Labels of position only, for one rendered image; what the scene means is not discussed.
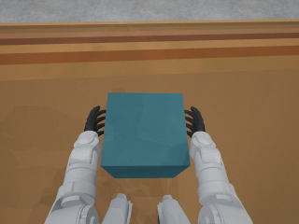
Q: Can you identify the robot left forearm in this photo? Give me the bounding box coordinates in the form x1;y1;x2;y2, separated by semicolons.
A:
44;131;101;224

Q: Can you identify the robot right forearm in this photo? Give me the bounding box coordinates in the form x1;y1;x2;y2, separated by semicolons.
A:
189;131;253;223

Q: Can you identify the robot left thigh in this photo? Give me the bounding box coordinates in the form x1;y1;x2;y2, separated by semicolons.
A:
102;197;133;224

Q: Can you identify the left robot shin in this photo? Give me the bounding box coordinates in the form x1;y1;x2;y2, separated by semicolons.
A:
112;193;127;201

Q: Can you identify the robot right upper arm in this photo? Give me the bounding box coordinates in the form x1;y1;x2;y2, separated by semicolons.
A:
198;203;253;224

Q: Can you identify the robot left upper arm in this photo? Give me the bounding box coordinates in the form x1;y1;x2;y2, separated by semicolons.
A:
45;203;99;224

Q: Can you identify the right robot hand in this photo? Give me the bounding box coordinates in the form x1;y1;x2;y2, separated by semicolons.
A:
184;106;206;138

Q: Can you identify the left robot hand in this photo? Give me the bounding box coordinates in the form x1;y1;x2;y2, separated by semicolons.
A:
84;105;107;137

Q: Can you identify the carton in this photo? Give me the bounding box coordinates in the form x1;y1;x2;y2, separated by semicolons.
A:
100;92;191;178

